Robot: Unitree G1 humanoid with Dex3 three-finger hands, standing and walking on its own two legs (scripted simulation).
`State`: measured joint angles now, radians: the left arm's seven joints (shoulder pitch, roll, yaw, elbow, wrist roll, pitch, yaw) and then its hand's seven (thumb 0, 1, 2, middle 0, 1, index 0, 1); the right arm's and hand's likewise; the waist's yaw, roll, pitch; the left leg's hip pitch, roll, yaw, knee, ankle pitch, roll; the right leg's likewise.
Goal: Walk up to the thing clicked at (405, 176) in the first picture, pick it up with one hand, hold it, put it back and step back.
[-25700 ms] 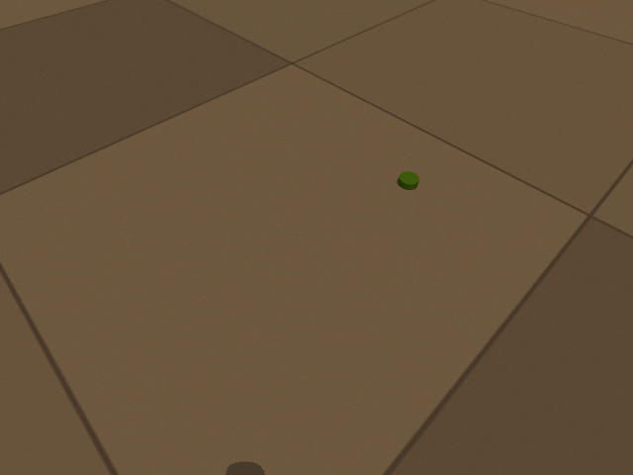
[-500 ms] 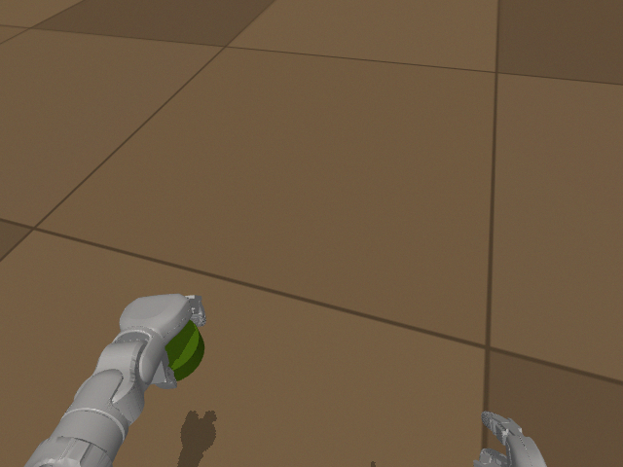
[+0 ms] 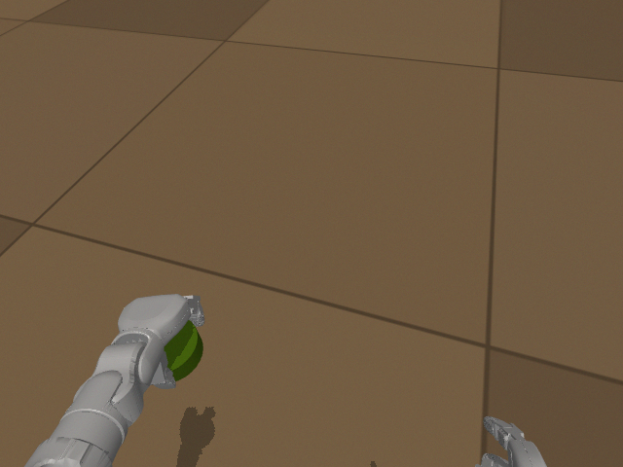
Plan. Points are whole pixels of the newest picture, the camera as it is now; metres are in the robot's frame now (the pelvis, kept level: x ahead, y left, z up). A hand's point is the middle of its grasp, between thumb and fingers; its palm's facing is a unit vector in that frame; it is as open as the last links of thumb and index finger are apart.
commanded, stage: crouch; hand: left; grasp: from above
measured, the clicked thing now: (169, 348) +0.30 +0.23 -0.07
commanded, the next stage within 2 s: none
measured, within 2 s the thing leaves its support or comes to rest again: neither
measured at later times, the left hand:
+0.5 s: hand (183, 368) +0.30 +0.23 -0.14, palm faces -0.46 +0.01 -0.89, open 10.9 cm
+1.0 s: hand (216, 387) +0.35 +0.24 -0.39, palm faces -0.46 +0.01 -0.89, open 10.8 cm
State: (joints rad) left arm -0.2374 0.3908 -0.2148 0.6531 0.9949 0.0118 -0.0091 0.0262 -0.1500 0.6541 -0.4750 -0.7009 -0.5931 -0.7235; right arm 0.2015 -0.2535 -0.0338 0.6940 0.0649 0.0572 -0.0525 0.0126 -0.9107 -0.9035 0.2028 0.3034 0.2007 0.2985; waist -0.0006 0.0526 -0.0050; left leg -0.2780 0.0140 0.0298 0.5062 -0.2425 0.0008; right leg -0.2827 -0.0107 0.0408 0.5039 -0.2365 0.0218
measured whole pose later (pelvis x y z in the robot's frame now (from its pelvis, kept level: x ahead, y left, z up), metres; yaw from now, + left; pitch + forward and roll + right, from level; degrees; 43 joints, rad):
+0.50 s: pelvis -0.01 +0.00 -0.04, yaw +1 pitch +12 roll -1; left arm -0.39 0.35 -0.18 1.01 1.14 -0.05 0.27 0.02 -0.15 0.66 -0.47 -0.71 -0.58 -0.74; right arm 0.22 -0.26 -0.07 0.72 0.01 0.04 -0.01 0.01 -0.90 -0.90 0.20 0.30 0.20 0.30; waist -0.04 0.01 -0.07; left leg -0.69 0.02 0.00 0.86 -0.37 0.00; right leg -0.67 -0.01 0.01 0.84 -0.37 0.02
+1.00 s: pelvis -0.06 +0.01 -0.25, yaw +0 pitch +35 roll -3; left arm -0.71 0.45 -0.03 1.24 1.18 -0.08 0.37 0.00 -0.14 0.60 -0.50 -0.68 -0.63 -0.70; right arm 0.22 -0.23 -0.05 0.76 -0.07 -0.04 0.01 0.01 -0.90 -0.90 0.21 0.30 0.20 0.30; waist -0.15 0.06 -0.21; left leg -1.75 0.01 -0.03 1.77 -0.63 0.02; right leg -1.71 0.00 0.01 1.73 -0.62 0.04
